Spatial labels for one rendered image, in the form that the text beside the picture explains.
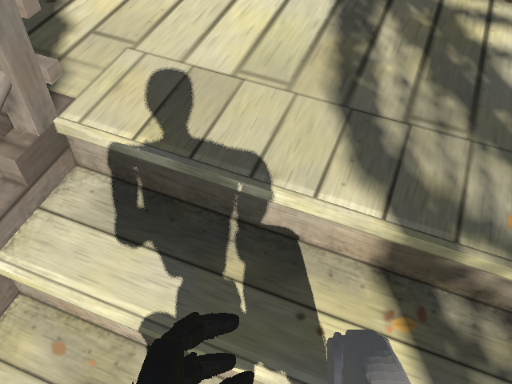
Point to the robot left hand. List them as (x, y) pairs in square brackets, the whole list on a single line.
[(165, 362)]

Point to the right robot thigh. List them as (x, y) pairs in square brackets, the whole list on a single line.
[(362, 357)]

